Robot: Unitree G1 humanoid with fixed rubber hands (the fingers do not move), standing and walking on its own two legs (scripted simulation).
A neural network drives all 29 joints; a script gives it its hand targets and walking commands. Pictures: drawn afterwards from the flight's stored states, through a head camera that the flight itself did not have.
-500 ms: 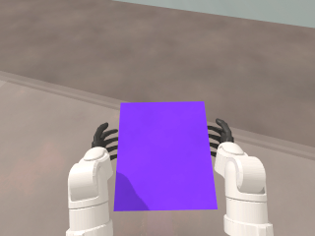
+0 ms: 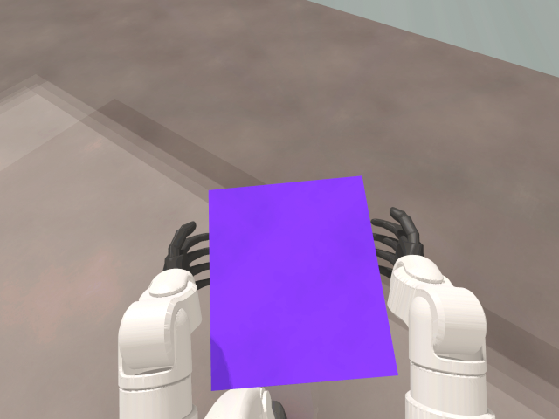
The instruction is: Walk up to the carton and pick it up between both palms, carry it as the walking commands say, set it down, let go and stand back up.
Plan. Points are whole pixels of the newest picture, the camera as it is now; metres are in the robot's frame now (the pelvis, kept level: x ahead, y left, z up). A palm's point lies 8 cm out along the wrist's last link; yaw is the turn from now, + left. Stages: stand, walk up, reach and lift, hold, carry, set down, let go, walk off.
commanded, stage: carry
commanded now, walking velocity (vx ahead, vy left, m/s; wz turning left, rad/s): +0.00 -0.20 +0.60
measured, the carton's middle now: (293, 282) +0.32 +0.00 -0.02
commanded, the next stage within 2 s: none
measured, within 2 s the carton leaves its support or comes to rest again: neither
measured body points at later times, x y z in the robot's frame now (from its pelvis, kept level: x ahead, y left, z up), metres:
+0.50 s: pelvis +0.15 -0.15 +0.02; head +0.21 -0.16 +0.46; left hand +0.46 +0.03 +0.09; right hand +0.49 -0.26 +0.08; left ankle +0.12 -0.03 -0.65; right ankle +0.28 -0.27 -0.68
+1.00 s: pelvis +0.15 -0.26 +0.03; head +0.20 -0.24 +0.47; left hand +0.35 +0.02 +0.09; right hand +0.50 -0.23 +0.09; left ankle +0.15 -0.12 -0.67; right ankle +0.26 -0.36 -0.68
